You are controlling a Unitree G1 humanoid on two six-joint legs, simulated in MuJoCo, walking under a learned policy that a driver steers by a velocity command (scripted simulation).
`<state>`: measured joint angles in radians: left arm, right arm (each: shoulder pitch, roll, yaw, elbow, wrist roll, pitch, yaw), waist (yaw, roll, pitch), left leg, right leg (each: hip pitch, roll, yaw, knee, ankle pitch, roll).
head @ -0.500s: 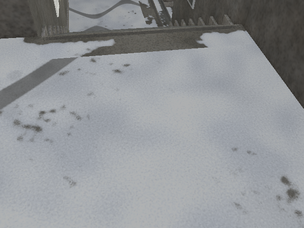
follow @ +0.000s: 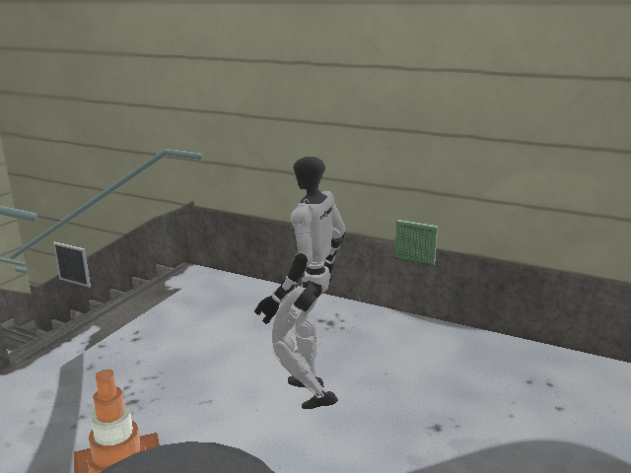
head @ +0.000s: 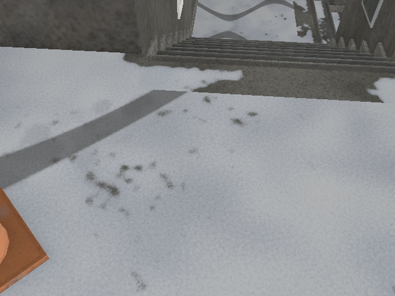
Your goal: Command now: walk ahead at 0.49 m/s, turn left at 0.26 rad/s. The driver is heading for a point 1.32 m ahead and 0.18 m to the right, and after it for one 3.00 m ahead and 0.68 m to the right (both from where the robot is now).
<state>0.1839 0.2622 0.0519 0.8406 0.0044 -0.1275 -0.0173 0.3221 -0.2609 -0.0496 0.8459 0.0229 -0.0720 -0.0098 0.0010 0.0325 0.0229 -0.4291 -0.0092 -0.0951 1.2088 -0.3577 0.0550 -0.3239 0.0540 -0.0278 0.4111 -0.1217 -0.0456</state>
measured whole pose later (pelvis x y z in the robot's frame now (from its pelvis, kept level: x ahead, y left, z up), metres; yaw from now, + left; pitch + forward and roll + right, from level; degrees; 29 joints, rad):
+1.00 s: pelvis +0.23 +0.03 +0.00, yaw +1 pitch -1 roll +0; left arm 0.24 0.20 0.02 1.04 0.00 -0.02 0.03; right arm 0.21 -0.21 -0.04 0.98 0.00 -0.01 -0.03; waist 0.01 0.00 0.03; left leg -0.28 -0.01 0.01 0.52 -0.23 0.01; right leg -0.19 -0.02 0.00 0.53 -0.33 0.01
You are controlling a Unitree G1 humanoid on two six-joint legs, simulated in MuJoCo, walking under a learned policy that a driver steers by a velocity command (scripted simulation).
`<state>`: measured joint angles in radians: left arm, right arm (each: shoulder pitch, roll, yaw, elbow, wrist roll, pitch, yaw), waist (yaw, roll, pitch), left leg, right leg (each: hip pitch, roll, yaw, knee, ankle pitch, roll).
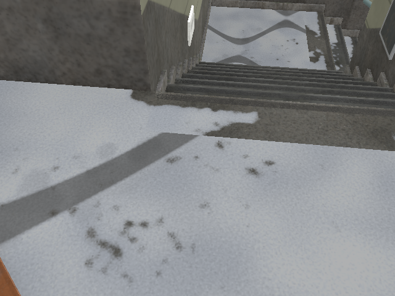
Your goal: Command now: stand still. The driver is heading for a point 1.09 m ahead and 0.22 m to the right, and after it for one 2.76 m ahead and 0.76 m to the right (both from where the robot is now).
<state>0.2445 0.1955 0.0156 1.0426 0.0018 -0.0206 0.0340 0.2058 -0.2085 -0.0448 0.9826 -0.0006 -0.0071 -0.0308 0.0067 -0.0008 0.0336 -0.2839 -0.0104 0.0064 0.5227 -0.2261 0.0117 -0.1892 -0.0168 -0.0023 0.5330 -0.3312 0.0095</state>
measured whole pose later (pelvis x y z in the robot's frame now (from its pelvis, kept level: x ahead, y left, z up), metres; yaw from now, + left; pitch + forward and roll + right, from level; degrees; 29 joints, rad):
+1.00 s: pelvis +0.33 -0.04 -0.01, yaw +0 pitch +1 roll +0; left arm 0.09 0.24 0.06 0.91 -0.01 -0.11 -0.04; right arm 0.35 -0.23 -0.04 1.04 0.03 -0.10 -0.01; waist -0.02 0.01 0.05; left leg -0.28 0.02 -0.05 1.20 -0.40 0.06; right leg -0.40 0.03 -0.08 0.53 -0.15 -0.07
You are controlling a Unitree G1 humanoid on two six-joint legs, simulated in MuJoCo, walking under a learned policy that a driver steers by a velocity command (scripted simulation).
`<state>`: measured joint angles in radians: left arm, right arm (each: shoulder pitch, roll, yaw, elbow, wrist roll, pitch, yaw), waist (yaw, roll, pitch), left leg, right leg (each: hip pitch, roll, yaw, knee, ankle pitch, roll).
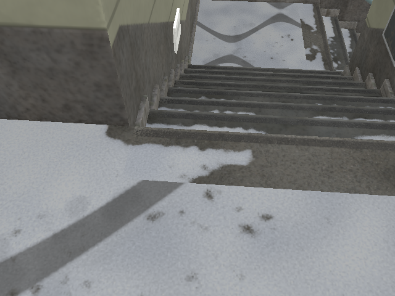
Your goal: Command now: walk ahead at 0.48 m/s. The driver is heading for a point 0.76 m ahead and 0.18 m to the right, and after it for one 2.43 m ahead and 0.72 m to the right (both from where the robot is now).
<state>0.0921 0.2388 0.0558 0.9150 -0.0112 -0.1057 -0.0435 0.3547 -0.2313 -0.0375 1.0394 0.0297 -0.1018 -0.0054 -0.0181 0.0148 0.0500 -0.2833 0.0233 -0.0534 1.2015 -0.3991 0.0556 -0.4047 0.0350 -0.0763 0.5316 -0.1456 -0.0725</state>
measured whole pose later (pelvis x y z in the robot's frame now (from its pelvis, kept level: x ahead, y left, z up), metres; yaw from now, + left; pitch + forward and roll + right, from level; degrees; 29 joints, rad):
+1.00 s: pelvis +0.55 +0.01 +0.00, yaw -18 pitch +3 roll +0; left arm 0.12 0.18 0.01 0.87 0.06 -0.03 -0.08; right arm 0.45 -0.15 -0.01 1.03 -0.10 -0.14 0.04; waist -0.05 -0.02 -0.01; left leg 0.17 0.04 0.34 0.15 -0.35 -0.04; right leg -0.67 -0.06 0.01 0.70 -0.01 -0.07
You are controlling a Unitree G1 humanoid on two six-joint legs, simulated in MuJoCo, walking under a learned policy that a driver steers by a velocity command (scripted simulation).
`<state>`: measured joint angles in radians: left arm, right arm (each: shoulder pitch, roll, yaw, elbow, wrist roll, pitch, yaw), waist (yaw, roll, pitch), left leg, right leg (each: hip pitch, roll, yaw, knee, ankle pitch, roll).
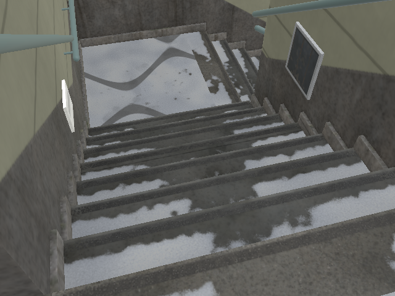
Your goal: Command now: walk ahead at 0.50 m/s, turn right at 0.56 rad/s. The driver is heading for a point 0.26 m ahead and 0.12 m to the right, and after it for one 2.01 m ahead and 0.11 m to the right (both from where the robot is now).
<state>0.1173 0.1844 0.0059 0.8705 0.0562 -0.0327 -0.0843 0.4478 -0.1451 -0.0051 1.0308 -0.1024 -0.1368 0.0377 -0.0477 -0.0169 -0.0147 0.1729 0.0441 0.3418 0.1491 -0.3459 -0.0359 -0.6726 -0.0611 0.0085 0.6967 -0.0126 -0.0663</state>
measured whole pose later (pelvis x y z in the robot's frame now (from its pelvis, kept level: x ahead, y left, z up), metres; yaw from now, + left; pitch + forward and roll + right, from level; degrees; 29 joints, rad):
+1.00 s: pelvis +0.28 -0.01 +0.01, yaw -15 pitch -2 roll -1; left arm 0.24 0.25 0.04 0.93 0.00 0.03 0.03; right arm 0.09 -0.25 -0.01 0.96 0.00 0.00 0.00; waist 0.01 -0.01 0.04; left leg -0.28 0.02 0.09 0.47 -0.16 0.04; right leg -0.05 0.04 0.12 0.40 -0.32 0.01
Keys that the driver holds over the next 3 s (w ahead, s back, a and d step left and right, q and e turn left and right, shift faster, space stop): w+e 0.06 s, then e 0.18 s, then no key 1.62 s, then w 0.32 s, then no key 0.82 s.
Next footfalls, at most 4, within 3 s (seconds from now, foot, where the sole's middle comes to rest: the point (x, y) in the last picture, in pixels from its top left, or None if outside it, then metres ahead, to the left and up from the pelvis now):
0.08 right None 0.22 -0.13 -0.77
0.52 left None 0.40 0.06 -0.77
2.54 right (247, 280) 0.54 -0.17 -0.77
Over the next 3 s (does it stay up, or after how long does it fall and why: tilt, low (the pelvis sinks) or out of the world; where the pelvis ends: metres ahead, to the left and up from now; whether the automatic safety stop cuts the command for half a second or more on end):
stays up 0.46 -0.06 0.01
